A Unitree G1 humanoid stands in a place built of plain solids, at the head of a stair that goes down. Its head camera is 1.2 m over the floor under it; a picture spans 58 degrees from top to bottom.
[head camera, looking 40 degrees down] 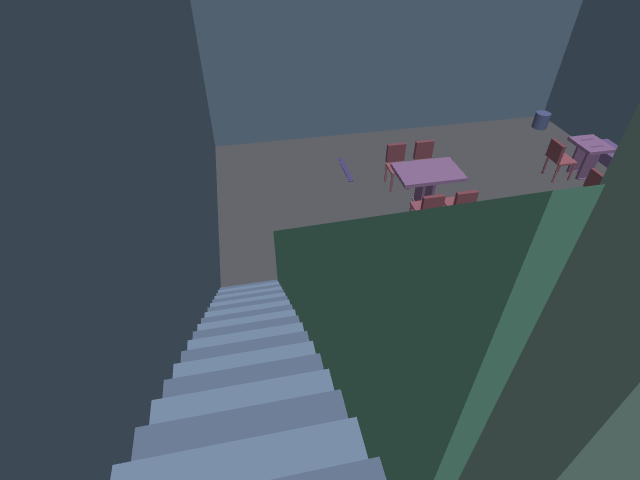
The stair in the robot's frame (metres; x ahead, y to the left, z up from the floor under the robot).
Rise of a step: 0.19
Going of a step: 0.23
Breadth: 0.88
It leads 12 degrees to the left of straight ahead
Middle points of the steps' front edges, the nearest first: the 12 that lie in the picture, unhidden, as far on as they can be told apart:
0.74 0.29 -0.37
0.97 0.34 -0.56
1.20 0.39 -0.75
1.43 0.43 -0.93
1.66 0.48 -1.12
1.89 0.52 -1.30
2.11 0.57 -1.49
2.34 0.62 -1.68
2.57 0.66 -1.86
2.80 0.71 -2.05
3.03 0.76 -2.24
3.25 0.80 -2.42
